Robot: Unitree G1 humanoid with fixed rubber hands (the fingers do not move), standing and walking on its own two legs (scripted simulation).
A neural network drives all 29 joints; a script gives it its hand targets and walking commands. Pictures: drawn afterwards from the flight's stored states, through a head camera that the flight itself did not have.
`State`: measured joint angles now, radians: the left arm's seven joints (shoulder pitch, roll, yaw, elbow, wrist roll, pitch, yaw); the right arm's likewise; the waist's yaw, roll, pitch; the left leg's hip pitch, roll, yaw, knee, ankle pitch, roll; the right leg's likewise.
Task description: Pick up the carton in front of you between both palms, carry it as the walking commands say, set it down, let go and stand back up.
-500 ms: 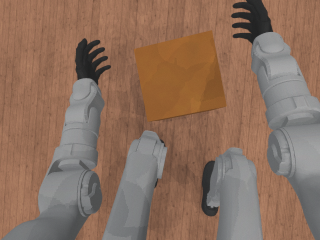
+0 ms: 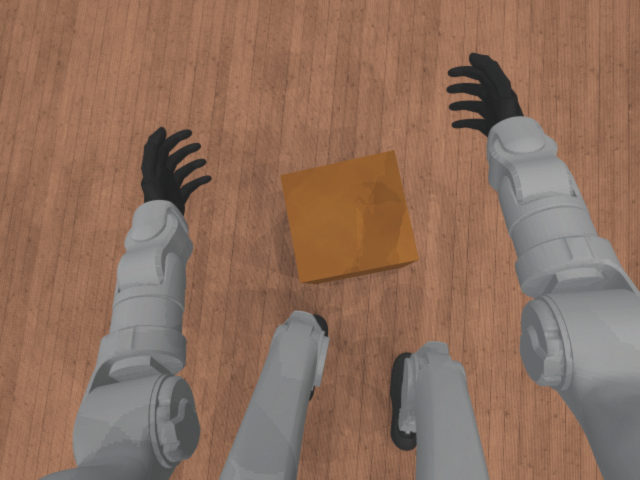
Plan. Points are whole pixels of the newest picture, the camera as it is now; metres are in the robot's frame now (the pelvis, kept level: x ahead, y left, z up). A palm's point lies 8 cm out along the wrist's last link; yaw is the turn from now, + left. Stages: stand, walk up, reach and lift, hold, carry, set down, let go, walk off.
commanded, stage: set down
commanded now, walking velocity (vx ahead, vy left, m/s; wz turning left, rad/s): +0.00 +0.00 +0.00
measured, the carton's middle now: (349, 227) +0.45 +0.07 -0.45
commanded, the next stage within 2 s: let go in 0.08 s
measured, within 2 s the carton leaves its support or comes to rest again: neither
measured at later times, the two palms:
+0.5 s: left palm (80, 243) +0.33 +0.27 +0.04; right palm (604, 230) +0.40 -0.15 +0.03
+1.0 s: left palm (1, 328) +0.27 +0.24 +0.13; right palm out of the picture +0.30 -0.22 +0.11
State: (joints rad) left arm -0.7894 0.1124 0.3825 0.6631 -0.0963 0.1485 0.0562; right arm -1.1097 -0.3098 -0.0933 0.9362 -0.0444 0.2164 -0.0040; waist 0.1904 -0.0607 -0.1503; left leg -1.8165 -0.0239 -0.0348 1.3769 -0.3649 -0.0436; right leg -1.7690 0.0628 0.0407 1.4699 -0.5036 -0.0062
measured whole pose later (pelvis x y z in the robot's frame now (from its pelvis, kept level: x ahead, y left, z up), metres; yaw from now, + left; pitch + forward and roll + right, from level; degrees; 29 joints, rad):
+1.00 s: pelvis +0.11 +0.01 +0.19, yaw +0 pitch +5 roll +1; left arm 0.23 0.21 0.02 0.42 -0.04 0.04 -0.07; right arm 0.16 -0.18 -0.06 0.49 -0.03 0.02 0.01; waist 0.03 0.00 0.02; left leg -0.30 -0.03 -0.05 0.45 -0.23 -0.01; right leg -0.23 0.02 0.06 0.46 -0.33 -0.01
